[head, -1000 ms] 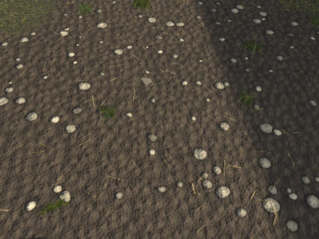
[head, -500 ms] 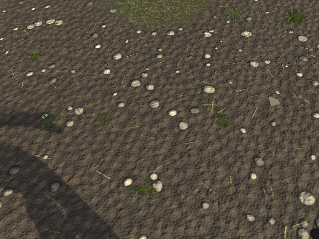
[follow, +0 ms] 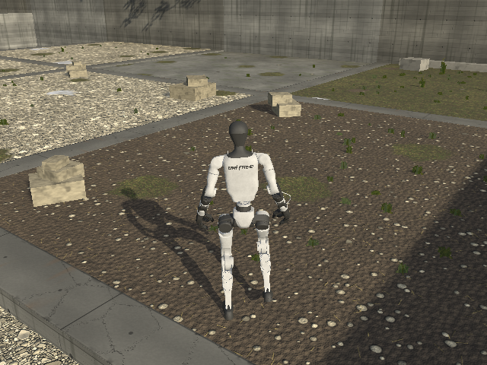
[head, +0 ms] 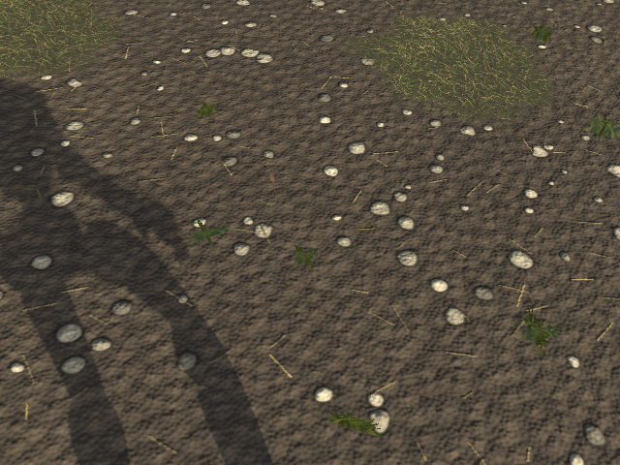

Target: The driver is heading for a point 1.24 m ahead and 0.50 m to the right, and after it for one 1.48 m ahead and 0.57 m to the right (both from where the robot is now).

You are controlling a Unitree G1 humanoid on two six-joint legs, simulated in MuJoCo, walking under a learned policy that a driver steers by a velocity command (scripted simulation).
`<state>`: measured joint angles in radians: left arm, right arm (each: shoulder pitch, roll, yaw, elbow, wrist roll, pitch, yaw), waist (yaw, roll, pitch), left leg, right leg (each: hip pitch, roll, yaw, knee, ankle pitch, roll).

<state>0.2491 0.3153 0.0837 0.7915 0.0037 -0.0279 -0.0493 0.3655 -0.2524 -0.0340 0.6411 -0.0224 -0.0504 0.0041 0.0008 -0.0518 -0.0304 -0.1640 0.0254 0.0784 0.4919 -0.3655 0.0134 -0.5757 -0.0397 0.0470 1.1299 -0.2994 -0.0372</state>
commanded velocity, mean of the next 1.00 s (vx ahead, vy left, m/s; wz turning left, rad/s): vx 0.92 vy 0.00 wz -0.76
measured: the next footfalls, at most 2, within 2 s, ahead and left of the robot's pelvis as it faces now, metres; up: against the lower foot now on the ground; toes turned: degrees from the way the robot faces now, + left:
right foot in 0.36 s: +0.36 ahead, -0.09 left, +0.00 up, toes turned -21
left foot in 0.78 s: +0.84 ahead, -0.16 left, +0.00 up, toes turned -43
